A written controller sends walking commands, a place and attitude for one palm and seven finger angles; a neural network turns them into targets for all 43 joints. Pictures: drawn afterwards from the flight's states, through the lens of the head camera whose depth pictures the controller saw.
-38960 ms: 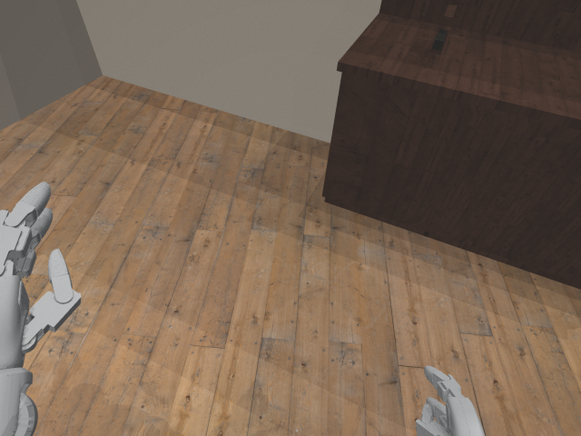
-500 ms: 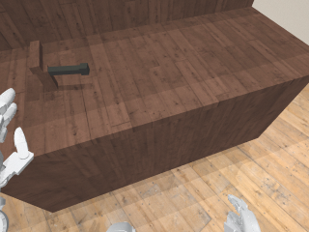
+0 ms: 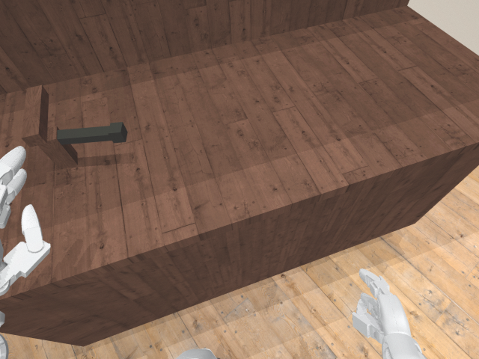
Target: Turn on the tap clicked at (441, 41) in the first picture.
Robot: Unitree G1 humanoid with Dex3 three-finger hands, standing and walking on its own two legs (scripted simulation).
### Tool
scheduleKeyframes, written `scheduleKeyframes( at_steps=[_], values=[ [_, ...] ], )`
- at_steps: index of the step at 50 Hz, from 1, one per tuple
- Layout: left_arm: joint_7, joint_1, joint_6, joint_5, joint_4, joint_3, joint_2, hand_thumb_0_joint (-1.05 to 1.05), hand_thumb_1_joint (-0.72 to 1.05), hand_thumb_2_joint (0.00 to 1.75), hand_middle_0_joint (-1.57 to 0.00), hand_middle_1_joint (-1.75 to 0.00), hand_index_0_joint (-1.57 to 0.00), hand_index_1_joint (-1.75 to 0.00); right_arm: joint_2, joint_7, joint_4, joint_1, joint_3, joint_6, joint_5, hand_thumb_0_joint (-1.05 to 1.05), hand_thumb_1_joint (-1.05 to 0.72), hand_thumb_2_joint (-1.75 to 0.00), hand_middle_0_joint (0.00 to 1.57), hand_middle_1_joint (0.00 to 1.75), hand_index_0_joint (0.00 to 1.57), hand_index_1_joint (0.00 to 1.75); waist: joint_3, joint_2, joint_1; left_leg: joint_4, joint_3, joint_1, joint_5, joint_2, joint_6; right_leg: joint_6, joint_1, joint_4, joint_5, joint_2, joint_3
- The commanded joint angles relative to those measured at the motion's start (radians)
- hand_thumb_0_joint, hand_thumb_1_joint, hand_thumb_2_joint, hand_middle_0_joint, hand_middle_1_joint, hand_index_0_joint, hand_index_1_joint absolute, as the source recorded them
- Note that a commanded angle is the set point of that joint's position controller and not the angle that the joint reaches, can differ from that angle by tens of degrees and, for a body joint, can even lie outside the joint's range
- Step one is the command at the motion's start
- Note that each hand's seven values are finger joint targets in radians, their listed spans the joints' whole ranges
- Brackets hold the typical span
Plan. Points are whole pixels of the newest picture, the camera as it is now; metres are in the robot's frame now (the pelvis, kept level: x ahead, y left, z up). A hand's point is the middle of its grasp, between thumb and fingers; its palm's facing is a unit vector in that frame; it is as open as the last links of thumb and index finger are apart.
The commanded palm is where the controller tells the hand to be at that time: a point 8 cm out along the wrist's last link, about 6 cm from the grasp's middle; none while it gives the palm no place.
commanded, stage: come to a stop and stand still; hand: left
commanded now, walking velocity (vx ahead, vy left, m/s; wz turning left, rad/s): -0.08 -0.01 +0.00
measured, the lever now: (118, 132) +0.49 +0.28 +0.05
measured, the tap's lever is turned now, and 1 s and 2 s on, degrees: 76 76 76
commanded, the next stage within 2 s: look again from close up in 0.58 s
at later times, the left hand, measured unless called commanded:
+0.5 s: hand (34, 275) +0.19 +0.24 +0.15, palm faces +0.36 -0.84 -0.40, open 7.4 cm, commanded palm +0.15 +0.27 +0.18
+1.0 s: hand (20, 272) +0.19 +0.27 +0.14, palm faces +0.24 -0.89 -0.39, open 7.4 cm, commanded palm +0.15 +0.32 +0.18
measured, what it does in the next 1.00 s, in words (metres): shifts its weight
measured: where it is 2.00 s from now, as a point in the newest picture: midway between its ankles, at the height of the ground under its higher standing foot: outside the picture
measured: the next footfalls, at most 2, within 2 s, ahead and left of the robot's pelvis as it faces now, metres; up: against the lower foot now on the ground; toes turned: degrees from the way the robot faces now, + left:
none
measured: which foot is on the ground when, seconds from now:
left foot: down 0.00-1.00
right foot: down 0.00-1.00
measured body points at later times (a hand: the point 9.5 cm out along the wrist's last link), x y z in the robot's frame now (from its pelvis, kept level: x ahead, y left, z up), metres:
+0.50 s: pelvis -0.02 +0.00 +0.00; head -0.03 -0.01 +0.45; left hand +0.16 +0.28 +0.18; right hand +0.14 -0.24 -0.09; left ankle +0.01 +0.11 -0.74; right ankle -0.03 -0.08 -0.74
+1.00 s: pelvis -0.03 +0.04 +0.00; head +0.00 +0.07 +0.45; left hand +0.17 +0.32 +0.16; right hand +0.13 -0.19 -0.07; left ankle +0.01 +0.11 -0.74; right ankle -0.03 -0.08 -0.74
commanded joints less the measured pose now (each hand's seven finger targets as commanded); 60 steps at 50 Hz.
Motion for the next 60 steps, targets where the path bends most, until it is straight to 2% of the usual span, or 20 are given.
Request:
scheduleKeyframes(
  at_steps=[1, 6, 13, 16, 20, 26, 33, 34, 35, 36, 37, 39, 46, 51, 52, 53, 54, 55, 57, 60],
  values=[
    [0.027, -0.037, -0.041, -0.006, -0.212, 0.115, 0.157, 0.00, 0.90, 0.90, -0.20, -0.30, -0.20, -0.30, -0.092, -0.014, -0.142, -0.040, -0.050, -0.047, 0.008, 0.00, -0.90, -0.90, 0.20, 0.30, 0.20, 0.30, -0.325, -0.086, 0.003, -0.073, -0.032, 0.205, 0.539, 0.082, 0.031, 0.077, 0.118, 0.018, 0.785, -0.155, 0.106],
    [0.029, -0.051, -0.034, 0.031, -0.273, 0.078, 0.145, 0.00, 0.90, 0.90, -0.20, -0.30, -0.20, -0.30, -0.074, -0.004, -0.125, -0.012, -0.048, -0.073, -0.011, 0.00, -0.90, -0.90, 0.20, 0.30, 0.20, 0.30, -0.336, 0.198, 0.006, -0.151, -0.184, 0.400, 0.941, 0.241, 0.104, 0.060, -0.129, 0.160, -0.139, -0.025, 0.056],
    [0.024, -0.028, -0.026, 0.010, -0.203, 0.105, 0.151, 0.00, 0.90, 0.90, -0.20, -0.30, -0.20, -0.30, -0.083, -0.001, -0.116, -0.024, -0.040, -0.109, -0.004, 0.00, -0.90, -0.90, 0.20, 0.30, 0.20, 0.30, -0.267, 0.128, -0.004, -0.184, -0.133, 0.166, 0.378, 0.205, 0.068, 0.063, 0.031, -0.079, 0.052, -0.029, 0.052],
    [0.014, -0.021, -0.020, -0.004, -0.146, 0.105, 0.134, 0.00, 0.90, 0.90, -0.20, -0.30, -0.20, -0.30, -0.075, -0.001, -0.122, -0.048, -0.033, -0.101, 0.000, 0.00, -0.90, -0.90, 0.20, 0.30, 0.20, 0.30, -0.225, -0.019, -0.004, -0.140, -0.072, 0.040, -0.020, 0.098, 0.018, 0.037, 0.044, -0.189, 0.194, -0.095, 0.171],
    [0.017, -0.056, -0.005, -0.015, -0.101, 0.080, 0.125, 0.00, 0.90, 0.90, -0.20, -0.30, -0.20, -0.30, -0.066, -0.006, -0.093, -0.030, -0.030, -0.083, 0.003, 0.00, -0.90, -0.90, 0.20, 0.30, 0.20, 0.30, -0.222, -0.091, -0.018, -0.029, -0.051, 0.084, -0.074, 0.040, 0.006, -0.004, -0.056, -0.276, 0.109, -0.191, 0.274],
    [0.023, -0.207, -0.012, 0.005, -0.060, 0.033, 0.125, 0.00, 0.90, 0.90, -0.20, -0.30, -0.20, -0.30, -0.086, -0.031, -0.078, -0.052, -0.028, -0.091, 0.002, 0.00, -0.90, -0.90, 0.20, 0.30, 0.20, 0.30, -0.145, -0.019, -0.012, -0.155, -0.094, 0.125, -0.089, 0.056, 0.029, 0.035, -0.115, -0.299, -0.084, -0.103, 0.191],
    [0.031, -0.134, -0.040, 0.012, -0.110, 0.055, 0.143, 0.00, 0.90, 0.90, -0.20, -0.30, -0.20, -0.30, -0.091, -0.030, -0.084, -0.042, -0.032, -0.106, -0.006, 0.00, -0.90, -0.90, 0.20, 0.30, 0.20, 0.30, -0.190, 0.044, 0.005, -0.225, -0.123, 0.094, -0.012, 0.065, 0.038, 0.041, 0.030, -0.222, 0.123, -0.062, 0.133],
    [0.014, -1.216, -0.157, 0.155, -0.408, 0.646, 0.959, 0.00, 0.90, 0.90, -0.20, -0.30, -0.20, -0.30, -0.116, -0.019, -0.116, 0.125, -0.048, -0.135, -0.022, 0.00, -0.90, -0.90, 0.20, 0.30, 0.20, 0.30, 0.058, -0.212, 0.011, -0.051, -0.046, -0.058, 0.058, 0.067, 0.054, 0.172, -0.195, -0.340, 0.261, -0.118, 0.174],
    [-0.030, -0.658, -0.125, 0.069, 0.167, 0.266, 0.376, 0.00, 0.90, 0.90, -0.20, -0.30, -0.20, -0.30, -0.004, -0.004, -0.053, 0.050, 0.006, -0.124, -0.003, 0.00, -0.90, -0.90, 0.20, 0.30, 0.20, 0.30, -0.227, -0.179, -0.002, -0.061, -0.064, 0.102, 0.136, -0.011, 0.062, 0.037, -0.110, -0.219, 0.200, -0.172, 0.194],
    [-0.031, -0.314, -0.130, 0.019, 0.195, 0.233, 0.286, 0.00, 0.90, 0.90, -0.20, -0.30, -0.20, -0.30, -0.061, 0.000, -0.098, 0.027, -0.047, -0.139, -0.001, 0.00, -0.90, -0.90, 0.20, 0.30, 0.20, 0.30, -0.161, -0.108, 0.057, -0.070, -0.063, 0.105, 0.104, 0.021, 0.028, 0.052, -0.078, -0.262, 0.246, -0.147, 0.260],
    [-0.037, -0.187, -0.125, 0.003, 0.245, 0.123, 0.123, 0.00, 0.90, 0.90, -0.20, -0.30, -0.20, -0.30, -0.093, 0.026, -0.107, 0.039, -0.064, -0.140, 0.017, 0.00, -0.90, -0.90, 0.20, 0.30, 0.20, 0.30, -0.233, 0.094, 0.045, -0.100, -0.032, 0.140, 0.114, 0.025, 0.030, 0.022, 0.024, -0.187, 0.328, -0.154, 0.239],
    [-0.049, -0.159, -0.150, -0.016, 0.024, 0.081, 0.120, 0.00, 0.90, 0.90, -0.20, -0.30, -0.20, -0.30, -0.100, 0.048, -0.120, 0.060, -0.062, -0.141, 0.020, 0.00, -0.90, -0.90, 0.20, 0.30, 0.20, 0.30, -0.314, 0.140, 0.032, -0.137, -0.055, 0.126, 0.121, 0.039, 0.040, 0.052, 0.094, -0.128, 0.286, -0.132, 0.191],
    [-0.034, -0.137, -0.144, 0.000, -0.126, 0.128, 0.180, 0.00, 0.90, 0.90, -0.20, -0.30, -0.20, -0.30, -0.090, 0.035, -0.152, 0.012, -0.041, -0.160, 0.007, 0.00, -0.90, -0.90, 0.20, 0.30, 0.20, 0.30, -0.227, -0.139, 0.017, -0.210, -0.120, 0.098, -0.081, 0.071, 0.047, 0.040, -0.016, -0.161, 0.042, -0.074, 0.143],
    [-0.022, -0.337, -0.167, 0.019, -0.171, 0.149, 0.205, 0.00, 0.90, 0.90, -0.20, -0.30, -0.20, -0.30, -0.080, 0.010, -0.140, 0.010, -0.025, -0.168, -0.002, 0.00, -0.90, -0.90, 0.20, 0.30, 0.20, 0.30, -0.219, 0.125, 0.013, -0.291, -0.178, 0.083, -0.099, 0.122, 0.062, 0.036, 0.036, -0.052, 0.103, -0.053, 0.094],
    [-0.005, -1.246, -0.348, 0.112, -0.500, 0.443, 1.080, 0.00, 0.90, 0.90, -0.20, -0.30, -0.20, -0.30, -0.154, -0.046, -0.207, 0.150, 0.143, -0.169, 0.054, 0.00, -0.90, -0.90, 0.20, 0.30, 0.20, 0.30, -0.127, 0.395, -0.059, -0.234, -0.146, -0.188, -0.266, 0.062, 0.097, 0.101, 0.097, 0.043, -0.021, -0.015, 0.121],
    [-0.061, -0.860, -0.123, 0.206, -0.016, 0.321, 0.555, 0.00, 0.90, 0.90, -0.20, -0.30, -0.20, -0.30, -0.087, -0.015, -0.085, 0.041, -0.001, -0.178, -0.080, 0.00, -0.90, -0.90, 0.20, 0.30, 0.20, 0.30, -0.500, 0.473, 0.111, -0.158, -0.123, 0.278, 0.082, 0.046, -0.011, -0.005, 0.014, 0.124, 0.144, -0.058, 0.064],
    [-0.090, -0.565, -0.036, 0.073, 0.141, -0.013, 0.191, 0.00, 0.90, 0.90, -0.20, -0.30, -0.20, -0.30, -0.065, 0.051, -0.097, 0.018, 0.043, -0.195, -0.056, 0.00, -0.90, -0.90, 0.20, 0.30, 0.20, 0.30, -0.255, 0.273, 0.012, -0.154, -0.175, 0.259, 0.409, 0.047, -0.099, 0.006, -0.149, 0.053, 0.039, 0.015, -0.009],
    [-0.111, -0.569, 0.000, 0.042, -0.021, -0.044, 0.087, 0.00, 0.90, 0.90, -0.20, -0.30, -0.20, -0.30, -0.114, 0.076, -0.076, 0.053, -0.012, -0.187, -0.048, 0.00, -0.90, -0.90, 0.20, 0.30, 0.20, 0.30, -0.462, 0.268, -0.003, -0.123, -0.190, 0.456, 0.523, 0.092, -0.098, 0.018, -0.178, 0.067, 0.099, 0.016, 0.020],
    [-0.205, -0.291, 0.172, -0.103, 0.065, -0.146, -0.077, 0.00, 0.90, 0.90, -0.20, -0.30, -0.20, -0.30, -0.134, 0.073, -0.076, -0.013, -0.020, -0.186, 0.006, 0.00, -0.90, -0.90, 0.20, 0.30, 0.20, 0.30, -0.433, 0.174, 0.051, -0.142, -0.193, 0.471, 0.561, 0.099, -0.085, 0.032, -0.170, 0.101, 0.083, -0.009, 0.033],
    [-0.246, -0.173, 0.342, -0.062, -0.085, -0.225, -0.064, 0.00, 0.90, 0.90, -0.20, -0.30, -0.20, -0.30, -0.133, 0.105, -0.112, -0.083, 0.001, -0.135, 0.036, 0.00, -0.90, -0.90, 0.20, 0.30, 0.20, 0.30, -0.204, -0.049, 0.059, -0.168, -0.156, 0.223, 0.350, 0.097, -0.030, 0.030, -0.170, 0.074, 0.088, -0.011, -0.040]
  ],
)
